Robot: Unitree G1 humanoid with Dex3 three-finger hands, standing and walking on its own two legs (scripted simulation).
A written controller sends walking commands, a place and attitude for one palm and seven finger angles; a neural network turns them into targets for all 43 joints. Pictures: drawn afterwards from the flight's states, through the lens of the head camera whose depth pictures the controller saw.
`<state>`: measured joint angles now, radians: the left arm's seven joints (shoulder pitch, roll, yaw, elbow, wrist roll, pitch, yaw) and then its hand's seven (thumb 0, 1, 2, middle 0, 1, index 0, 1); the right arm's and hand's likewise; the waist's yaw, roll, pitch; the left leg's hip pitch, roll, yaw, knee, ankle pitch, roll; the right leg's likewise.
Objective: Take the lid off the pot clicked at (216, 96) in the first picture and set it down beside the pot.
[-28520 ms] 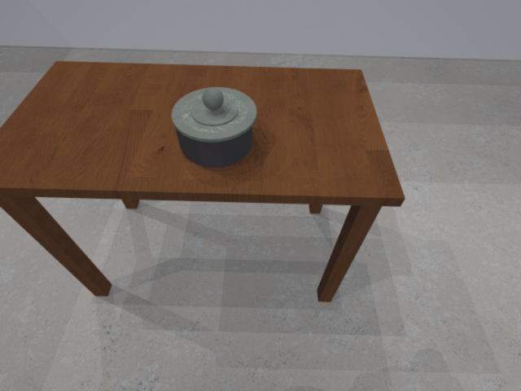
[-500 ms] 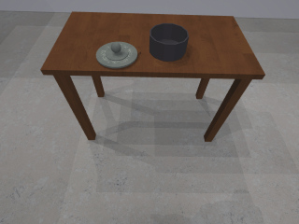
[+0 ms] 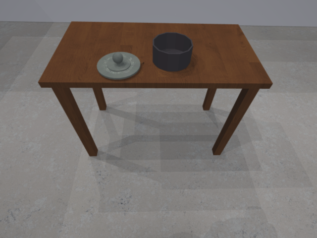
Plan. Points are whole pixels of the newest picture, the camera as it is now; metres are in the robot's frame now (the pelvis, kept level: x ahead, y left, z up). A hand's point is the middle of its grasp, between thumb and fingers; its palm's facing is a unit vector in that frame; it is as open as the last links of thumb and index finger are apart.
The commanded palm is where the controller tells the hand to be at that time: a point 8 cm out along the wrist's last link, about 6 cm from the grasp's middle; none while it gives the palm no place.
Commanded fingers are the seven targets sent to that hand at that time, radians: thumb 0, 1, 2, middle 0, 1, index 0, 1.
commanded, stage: let the arm hang, fingers relaxed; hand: left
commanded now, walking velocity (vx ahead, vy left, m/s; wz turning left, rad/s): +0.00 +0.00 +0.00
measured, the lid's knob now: (117, 57) +0.79 +0.20 -0.02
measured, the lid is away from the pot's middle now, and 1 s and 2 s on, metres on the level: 0.25 0.25 0.25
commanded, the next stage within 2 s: look to check the result in 1.08 s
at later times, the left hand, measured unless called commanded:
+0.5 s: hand out of the picture +0.00 +0.18 -0.18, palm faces +0.01 -0.98 -0.18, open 7.3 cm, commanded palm none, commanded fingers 0.00 0.90 0.90 -0.20 -0.30 -0.20 -0.30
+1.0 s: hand out of the picture -0.01 +0.19 -0.18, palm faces +0.01 -0.98 -0.19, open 7.3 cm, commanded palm none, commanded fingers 0.00 0.90 0.90 -0.20 -0.30 -0.20 -0.30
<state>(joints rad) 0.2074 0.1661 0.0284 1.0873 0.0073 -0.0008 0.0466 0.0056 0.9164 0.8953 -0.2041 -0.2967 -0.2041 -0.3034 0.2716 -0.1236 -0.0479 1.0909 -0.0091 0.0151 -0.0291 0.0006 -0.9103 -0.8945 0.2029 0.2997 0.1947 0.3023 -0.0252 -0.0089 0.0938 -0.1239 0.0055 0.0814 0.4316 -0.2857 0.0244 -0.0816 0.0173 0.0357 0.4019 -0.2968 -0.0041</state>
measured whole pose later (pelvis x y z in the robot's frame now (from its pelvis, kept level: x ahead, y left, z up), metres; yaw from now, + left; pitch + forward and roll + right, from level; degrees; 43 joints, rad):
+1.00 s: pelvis -0.02 +0.02 +0.00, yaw +0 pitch -1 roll +0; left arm 0.22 0.16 0.02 1.12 0.01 -0.01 0.05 0.01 0.92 0.90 -0.20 -0.30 -0.20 -0.30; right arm 0.27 -0.11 -0.05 1.10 -0.01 0.00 -0.03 0.00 -0.91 -0.89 0.20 0.30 0.19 0.30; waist -0.02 -0.02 0.10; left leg -0.14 -0.02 0.10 0.40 -0.24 0.05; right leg -0.11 -0.01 0.05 0.38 -0.26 0.03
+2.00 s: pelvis -0.02 +0.02 +0.00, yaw +0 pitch -1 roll +0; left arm 0.21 0.15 0.02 1.13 0.01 0.00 0.05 0.01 0.92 0.90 -0.20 -0.30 -0.20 -0.30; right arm 0.25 -0.13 -0.04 1.10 -0.01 0.01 -0.03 0.00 -0.91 -0.89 0.20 0.30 0.19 0.30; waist -0.02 -0.01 0.11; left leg -0.15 -0.02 0.10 0.39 -0.23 0.05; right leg -0.11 -0.01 0.05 0.38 -0.25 0.03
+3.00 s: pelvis -0.03 +0.01 +0.00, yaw +0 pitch -1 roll +0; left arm 0.19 0.16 0.02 1.13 0.01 0.00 0.05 0.01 0.92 0.90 -0.20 -0.30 -0.20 -0.30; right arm 0.24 -0.14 -0.04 1.10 -0.01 0.01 -0.03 0.00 -0.91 -0.89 0.20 0.30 0.19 0.30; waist -0.02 0.00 0.10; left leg -0.15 0.00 0.09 0.40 -0.23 0.03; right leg -0.12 0.01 0.05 0.38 -0.24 0.01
